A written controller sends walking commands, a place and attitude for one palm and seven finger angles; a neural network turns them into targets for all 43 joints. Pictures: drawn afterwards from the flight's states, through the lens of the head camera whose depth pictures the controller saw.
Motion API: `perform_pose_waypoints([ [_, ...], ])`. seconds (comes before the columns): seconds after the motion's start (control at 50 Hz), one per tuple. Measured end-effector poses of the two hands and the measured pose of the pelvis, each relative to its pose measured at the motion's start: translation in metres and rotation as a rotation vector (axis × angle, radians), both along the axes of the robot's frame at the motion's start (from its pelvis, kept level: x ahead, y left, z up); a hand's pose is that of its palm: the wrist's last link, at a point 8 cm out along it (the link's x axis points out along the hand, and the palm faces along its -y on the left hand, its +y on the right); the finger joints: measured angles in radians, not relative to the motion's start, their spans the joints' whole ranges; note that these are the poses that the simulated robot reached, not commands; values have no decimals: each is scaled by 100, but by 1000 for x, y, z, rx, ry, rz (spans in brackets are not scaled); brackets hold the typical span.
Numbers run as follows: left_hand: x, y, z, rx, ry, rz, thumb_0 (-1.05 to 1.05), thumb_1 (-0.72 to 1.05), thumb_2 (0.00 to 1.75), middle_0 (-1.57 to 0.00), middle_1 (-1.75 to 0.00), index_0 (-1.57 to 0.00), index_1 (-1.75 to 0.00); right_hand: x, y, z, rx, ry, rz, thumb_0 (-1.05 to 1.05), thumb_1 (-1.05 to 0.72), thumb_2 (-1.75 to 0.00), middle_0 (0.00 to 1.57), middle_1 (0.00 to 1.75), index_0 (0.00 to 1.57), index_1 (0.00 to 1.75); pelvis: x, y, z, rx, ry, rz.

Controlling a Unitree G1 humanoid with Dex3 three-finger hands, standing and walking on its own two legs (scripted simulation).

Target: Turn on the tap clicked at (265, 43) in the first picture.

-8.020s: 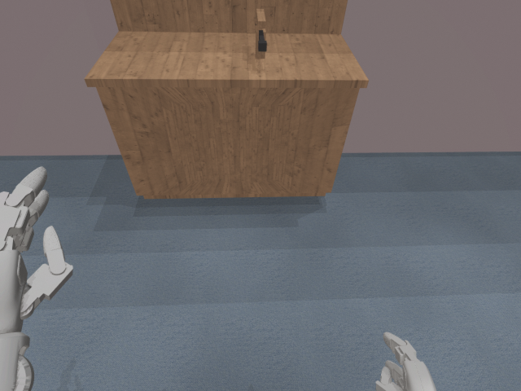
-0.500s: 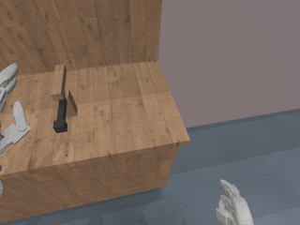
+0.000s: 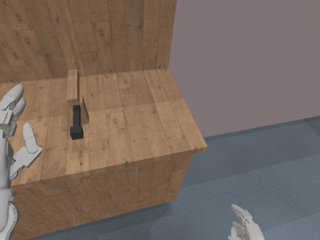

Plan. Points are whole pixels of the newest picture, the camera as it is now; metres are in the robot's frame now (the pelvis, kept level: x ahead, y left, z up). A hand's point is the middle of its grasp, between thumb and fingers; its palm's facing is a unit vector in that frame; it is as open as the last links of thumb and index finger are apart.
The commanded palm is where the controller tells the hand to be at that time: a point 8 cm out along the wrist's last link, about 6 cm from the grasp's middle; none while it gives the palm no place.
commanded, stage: come to a stop and stand still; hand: left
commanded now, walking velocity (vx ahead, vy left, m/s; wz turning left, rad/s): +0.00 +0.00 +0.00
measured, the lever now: (76, 132) +0.35 +0.27 +0.04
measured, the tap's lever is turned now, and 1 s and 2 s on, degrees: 0 0 0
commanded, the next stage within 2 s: look again from close up in 0.52 s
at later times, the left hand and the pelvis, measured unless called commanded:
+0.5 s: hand (34, 144) +0.24 +0.27 +0.16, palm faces +0.39 -0.86 -0.33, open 7.4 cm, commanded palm +0.18 +0.30 +0.17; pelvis +0.02 +0.02 +0.00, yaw +0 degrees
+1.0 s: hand (39, 145) +0.23 +0.26 +0.16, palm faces +0.39 -0.85 -0.36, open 7.4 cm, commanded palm +0.18 +0.29 +0.17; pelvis +0.02 +0.01 +0.00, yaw +1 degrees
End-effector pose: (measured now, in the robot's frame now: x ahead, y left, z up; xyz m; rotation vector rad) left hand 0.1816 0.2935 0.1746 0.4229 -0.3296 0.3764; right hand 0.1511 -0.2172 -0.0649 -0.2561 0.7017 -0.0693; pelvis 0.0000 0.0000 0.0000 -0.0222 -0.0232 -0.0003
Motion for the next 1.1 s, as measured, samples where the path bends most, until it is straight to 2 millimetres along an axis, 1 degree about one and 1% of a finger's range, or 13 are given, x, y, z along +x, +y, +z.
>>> perform_pose_waypoints([
  [0.1,8,2,-5,2,25,-32,1,89,90,-21,-30,-21,-30,14,20,3,28,-28,21,1,-91,-90,20,30,20,30,6,8,0,-1,3,2],
  [0.18,12,8,-5,9,35,-35,1,89,90,-21,-30,-21,-30,26,28,6,30,-39,35,1,-90,-90,20,30,20,30,11,12,0,-5,5,3],
  [0.3,14,17,-2,5,21,-21,1,89,90,-21,-30,-21,-30,41,29,10,11,-45,41,1,-90,-90,20,30,20,30,18,17,0,-7,4,6],
  [0.4,15,19,-4,-11,24,-14,1,89,90,-21,-30,-21,-30,48,25,13,-2,-52,31,1,-91,-90,20,30,20,30,20,19,0,-8,1,8],
  [0.52,14,18,-6,-21,37,-14,1,89,90,-21,-30,-21,-30,47,21,14,-9,-52,15,1,-91,-90,20,30,20,30,20,20,0,-8,0,9],
  [0.64,11,16,-4,-13,40,-10,1,89,90,-21,-30,-21,-30,41,18,10,-3,-35,1,1,-91,-90,20,30,20,30,19,18,1,-9,1,11],
  [0.86,11,11,-8,-17,71,0,1,89,90,-21,-30,-21,-30,29,13,0,8,4,-14,1,-91,-90,20,30,20,30,18,15,1,-8,5,14],
  [1.0,13,7,-4,-2,73,-4,1,89,90,-21,-30,-21,-30,31,9,-1,11,8,-20,1,-91,-90,20,30,20,30,19,12,2,-6,9,15],
  [1.1,15,6,-6,-10,82,2,1,89,90,-21,-30,-21,-30,35,6,0,12,6,-24,1,-91,-90,20,30,20,30,21,8,2,-2,10,11],
])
